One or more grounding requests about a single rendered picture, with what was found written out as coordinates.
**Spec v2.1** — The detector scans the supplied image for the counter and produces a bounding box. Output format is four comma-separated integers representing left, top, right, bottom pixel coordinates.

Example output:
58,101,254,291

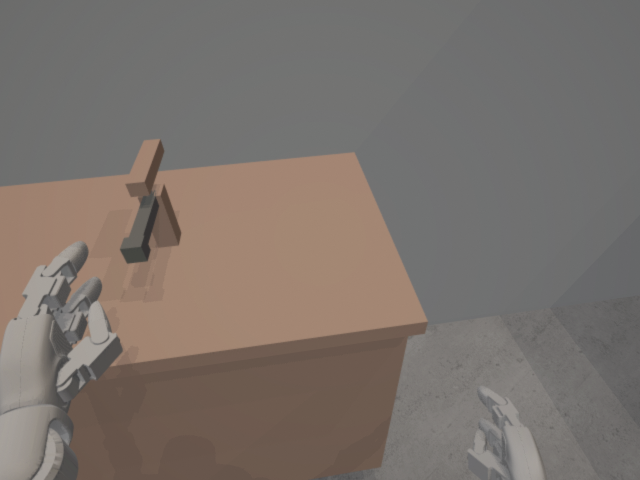
0,139,428,480

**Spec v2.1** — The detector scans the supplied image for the robot right hand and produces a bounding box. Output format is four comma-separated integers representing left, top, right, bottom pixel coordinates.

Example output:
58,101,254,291
468,386,547,480

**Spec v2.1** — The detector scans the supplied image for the left robot forearm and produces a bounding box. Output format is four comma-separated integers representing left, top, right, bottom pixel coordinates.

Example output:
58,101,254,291
0,404,78,480

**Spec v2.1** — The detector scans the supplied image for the tap lever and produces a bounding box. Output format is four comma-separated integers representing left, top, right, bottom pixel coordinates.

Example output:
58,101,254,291
120,190,159,264

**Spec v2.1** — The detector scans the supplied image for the robot left hand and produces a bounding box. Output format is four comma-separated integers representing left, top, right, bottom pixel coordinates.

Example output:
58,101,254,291
0,241,123,415

